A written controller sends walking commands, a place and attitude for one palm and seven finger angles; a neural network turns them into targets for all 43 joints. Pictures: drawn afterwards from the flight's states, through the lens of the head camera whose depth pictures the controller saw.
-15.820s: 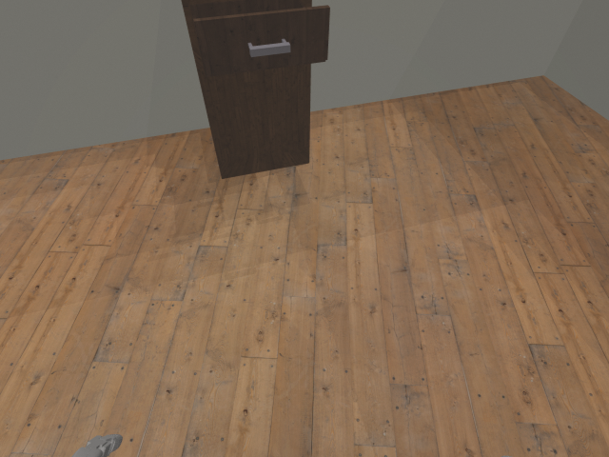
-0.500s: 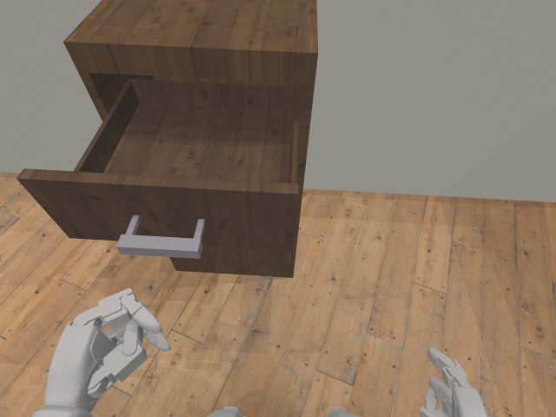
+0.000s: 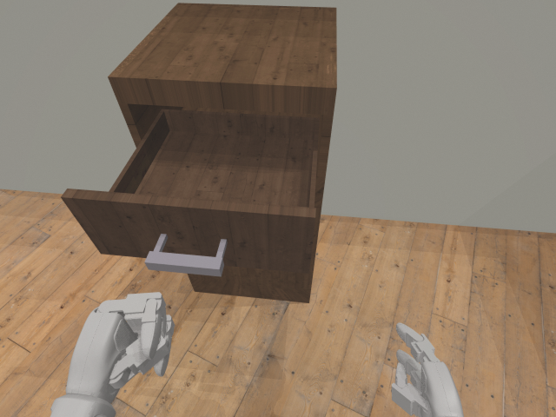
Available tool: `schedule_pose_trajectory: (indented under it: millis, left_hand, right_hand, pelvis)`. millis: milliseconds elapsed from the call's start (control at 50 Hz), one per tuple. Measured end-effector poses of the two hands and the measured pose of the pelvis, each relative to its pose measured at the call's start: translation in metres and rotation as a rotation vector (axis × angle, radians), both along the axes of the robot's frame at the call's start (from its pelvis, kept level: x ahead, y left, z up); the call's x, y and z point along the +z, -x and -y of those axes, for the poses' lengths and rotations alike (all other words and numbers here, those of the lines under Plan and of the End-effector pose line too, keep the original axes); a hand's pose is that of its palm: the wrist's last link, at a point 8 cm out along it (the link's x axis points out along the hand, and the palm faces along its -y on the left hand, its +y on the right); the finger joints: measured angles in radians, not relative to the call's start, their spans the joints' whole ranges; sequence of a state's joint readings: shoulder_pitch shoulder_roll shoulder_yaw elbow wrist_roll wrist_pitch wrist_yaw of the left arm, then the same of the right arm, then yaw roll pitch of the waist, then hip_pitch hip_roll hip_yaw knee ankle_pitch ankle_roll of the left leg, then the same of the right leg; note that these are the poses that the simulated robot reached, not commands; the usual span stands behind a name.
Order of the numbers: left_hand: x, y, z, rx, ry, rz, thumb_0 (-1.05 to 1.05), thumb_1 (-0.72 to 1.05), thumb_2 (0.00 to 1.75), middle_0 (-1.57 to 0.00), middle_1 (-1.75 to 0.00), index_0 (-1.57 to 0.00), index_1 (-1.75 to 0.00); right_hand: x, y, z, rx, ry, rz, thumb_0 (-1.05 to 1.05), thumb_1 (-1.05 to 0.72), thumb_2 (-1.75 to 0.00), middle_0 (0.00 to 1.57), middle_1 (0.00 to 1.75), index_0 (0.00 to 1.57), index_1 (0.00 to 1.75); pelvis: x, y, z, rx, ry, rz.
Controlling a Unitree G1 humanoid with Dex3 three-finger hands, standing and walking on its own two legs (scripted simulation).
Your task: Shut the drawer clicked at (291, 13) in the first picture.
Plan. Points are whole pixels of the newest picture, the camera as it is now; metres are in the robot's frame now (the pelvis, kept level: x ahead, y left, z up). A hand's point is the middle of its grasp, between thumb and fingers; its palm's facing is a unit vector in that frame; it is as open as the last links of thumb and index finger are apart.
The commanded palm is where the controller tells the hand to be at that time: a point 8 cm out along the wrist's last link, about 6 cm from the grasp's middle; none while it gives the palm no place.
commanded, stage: raise the hand and make a fist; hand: left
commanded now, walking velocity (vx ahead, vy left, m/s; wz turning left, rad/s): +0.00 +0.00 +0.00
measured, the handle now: (188, 253) +0.36 +0.19 +0.01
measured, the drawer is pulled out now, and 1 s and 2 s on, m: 0.27 0.27 0.27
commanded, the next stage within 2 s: bring the fist close to the handle in 0.42 s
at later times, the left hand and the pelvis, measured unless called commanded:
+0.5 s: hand (165, 340) +0.18 +0.15 +0.11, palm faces +0.01 -1.00 -0.08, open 3.2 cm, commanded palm +0.15 +0.20 +0.11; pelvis +0.00 -0.02 +0.01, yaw +0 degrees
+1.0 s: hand (182, 324) +0.22 +0.15 +0.07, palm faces -0.02 -1.00 -0.05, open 3.2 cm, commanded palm +0.19 +0.21 +0.06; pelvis -0.01 -0.02 +0.00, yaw +0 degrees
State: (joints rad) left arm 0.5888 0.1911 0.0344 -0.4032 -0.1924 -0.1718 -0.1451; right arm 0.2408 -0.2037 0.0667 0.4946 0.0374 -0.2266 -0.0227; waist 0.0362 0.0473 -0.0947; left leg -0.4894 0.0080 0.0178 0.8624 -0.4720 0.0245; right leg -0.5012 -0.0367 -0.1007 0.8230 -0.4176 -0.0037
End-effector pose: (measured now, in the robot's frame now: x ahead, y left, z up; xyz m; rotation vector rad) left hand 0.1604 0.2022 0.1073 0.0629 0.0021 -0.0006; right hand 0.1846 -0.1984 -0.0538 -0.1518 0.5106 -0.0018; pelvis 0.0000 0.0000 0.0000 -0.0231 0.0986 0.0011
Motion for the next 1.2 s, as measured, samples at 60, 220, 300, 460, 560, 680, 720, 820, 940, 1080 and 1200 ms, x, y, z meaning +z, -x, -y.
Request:
schedule_pose_trajectory:
  millis: [60, 220, 300, 460, 560, 680, 720, 820, 940, 1080, 1200]
  left_hand:
    - [0.005, 0.001, -0.001, 0.007, -0.008, 0.007, 0.01, 0.90, 0.90, -1.40, -1.60, -1.39, -1.59]
    - [0.002, -0.001, -0.001, 0.003, -0.007, -0.019, 0.01, 0.90, 0.90, -1.40, -1.60, -1.40, -1.60]
    - [0.002, -0.001, -0.003, 0.011, -0.016, -0.017, 0.01, 0.90, 0.90, -1.40, -1.60, -1.40, -1.60]
    - [0.006, -0.003, 0.001, 0.009, -0.013, 0.003, 0.01, 0.90, 0.90, -1.40, -1.60, -1.40, -1.60]
    - [0.006, -0.001, 0.005, 0.006, -0.014, -0.006, 0.01, 0.90, 0.90, -1.40, -1.60, -1.40, -1.60]
    - [-0.005, -0.002, 0.001, 0.021, -0.005, -0.021, 0.01, 0.90, 0.90, -1.40, -1.60, -1.40, -1.60]
    - [-0.011, -0.005, 0.001, 0.020, -0.004, -0.027, 0.01, 0.90, 0.90, -1.40, -1.60, -1.40, -1.60]
    - [-0.020, -0.019, 0.004, -0.005, 0.000, -0.020, 0.01, 0.90, 0.90, -1.40, -1.60, -1.40, -1.60]
    - [-0.031, -0.035, 0.003, -0.016, 0.007, -0.028, 0.01, 0.90, 0.90, -1.40, -1.60, -1.40, -1.60]
    - [-0.045, -0.043, -0.002, -0.014, 0.011, -0.036, 0.01, 0.90, 0.90, -1.40, -1.60, -1.40, -1.60]
    - [-0.060, -0.050, -0.004, -0.021, 0.017, -0.033, 0.01, 0.90, 0.90, -1.40, -1.60, -1.40, -1.60]
  right_hand:
    - [-0.002, 0.006, 0.006, -0.011, 0.006, -0.013, 0.01, -0.90, -0.90, 0.20, 0.30, 0.20, 0.30]
    - [-0.002, 0.019, 0.031, -0.056, 0.041, -0.030, 0.02, -0.90, -0.90, 0.20, 0.30, 0.20, 0.30]
    - [0.000, 0.022, 0.041, -0.072, 0.053, -0.025, 0.02, -0.90, -0.90, 0.20, 0.30, 0.20, 0.30]
    - [0.002, 0.022, 0.049, -0.073, 0.051, -0.004, 0.02, -0.90, -0.90, 0.20, 0.30, 0.20, 0.30]
    - [0.003, 0.019, 0.047, -0.066, 0.037, 0.008, 0.02, -0.90, -0.90, 0.20, 0.30, 0.20, 0.30]
    - [0.000, 0.018, 0.046, -0.051, 0.039, -0.006, 0.02, -0.90, -0.90, 0.20, 0.30, 0.20, 0.30]
    - [-0.002, 0.019, 0.046, -0.045, 0.045, -0.014, 0.01, -0.90, -0.90, 0.20, 0.30, 0.20, 0.30]
    - [-0.008, 0.023, 0.049, -0.043, 0.058, -0.038, 0.01, -0.90, -0.90, 0.20, 0.30, 0.20, 0.30]
    - [-0.015, 0.033, 0.054, -0.069, 0.067, -0.081, 0.01, -0.90, -0.90, 0.20, 0.30, 0.20, 0.30]
    - [-0.023, 0.042, 0.058, -0.089, 0.082, -0.125, 0.01, -0.90, -0.90, 0.20, 0.30, 0.20, 0.30]
    - [-0.032, 0.047, 0.056, -0.086, 0.095, -0.158, 0.01, -0.90, -0.90, 0.20, 0.30, 0.20, 0.30]
  pelvis:
    - [0.002, 0.000, 0.002, 0.001, -0.001, 0.008]
    - [0.005, 0.001, 0.009, 0.000, -0.007, 0.020]
    - [0.007, 0.002, 0.013, 0.000, -0.008, 0.023]
    - [0.009, 0.003, 0.018, 0.000, -0.012, 0.028]
    - [0.010, 0.004, 0.021, -0.001, -0.015, 0.031]
    - [0.009, 0.006, 0.023, 0.003, -0.016, 0.022]
    - [0.008, 0.008, 0.024, 0.005, -0.016, 0.018]
    - [0.005, 0.009, 0.023, 0.005, -0.016, 0.000]
    - [0.002, 0.009, 0.022, -0.003, -0.019, -0.021]
    - [-0.002, 0.009, 0.018, -0.009, -0.019, -0.047]
    - [-0.009, 0.013, 0.015, -0.007, -0.016, -0.074]
